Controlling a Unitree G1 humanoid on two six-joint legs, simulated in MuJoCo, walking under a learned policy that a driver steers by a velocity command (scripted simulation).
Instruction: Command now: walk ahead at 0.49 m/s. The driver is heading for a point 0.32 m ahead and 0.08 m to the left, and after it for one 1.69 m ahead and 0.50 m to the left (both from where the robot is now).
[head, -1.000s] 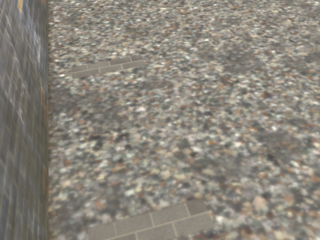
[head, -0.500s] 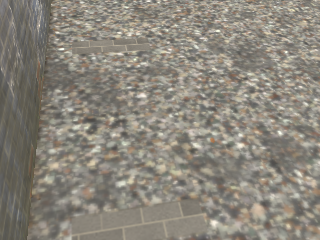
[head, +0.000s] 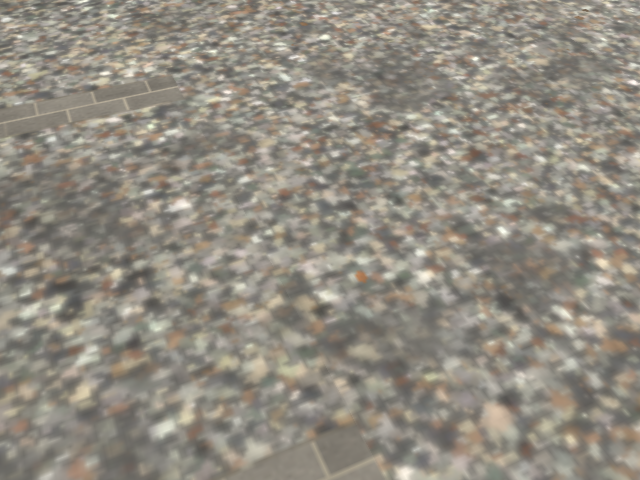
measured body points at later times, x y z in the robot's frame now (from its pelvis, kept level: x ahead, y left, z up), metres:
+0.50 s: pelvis +0.31 -0.01 -0.13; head +0.34 +0.00 +0.32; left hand +0.28 +0.24 -0.28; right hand +0.56 -0.20 -0.21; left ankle +0.45 +0.09 -0.84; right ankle +0.17 -0.15 -0.82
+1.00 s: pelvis +0.42 -0.03 -0.10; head +0.46 -0.03 +0.34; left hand +0.46 +0.28 -0.19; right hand +0.67 -0.21 -0.21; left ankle +0.42 +0.09 -0.80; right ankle +0.51 -0.12 -0.84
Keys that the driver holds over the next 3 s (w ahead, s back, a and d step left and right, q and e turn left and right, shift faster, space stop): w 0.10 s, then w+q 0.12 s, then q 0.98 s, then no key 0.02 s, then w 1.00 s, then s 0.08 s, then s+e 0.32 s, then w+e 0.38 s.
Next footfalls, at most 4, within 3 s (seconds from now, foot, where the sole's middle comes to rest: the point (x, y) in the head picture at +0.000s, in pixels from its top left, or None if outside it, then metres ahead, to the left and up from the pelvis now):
0.08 right None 0.20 -0.15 -0.87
0.48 left None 0.49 0.10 -0.87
0.92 right None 0.54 -0.10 -0.87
1.34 left None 0.38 0.12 -0.87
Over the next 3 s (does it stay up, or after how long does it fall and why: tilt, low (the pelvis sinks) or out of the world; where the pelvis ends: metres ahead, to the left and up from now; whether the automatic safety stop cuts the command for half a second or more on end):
stays up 0.88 0.25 -0.08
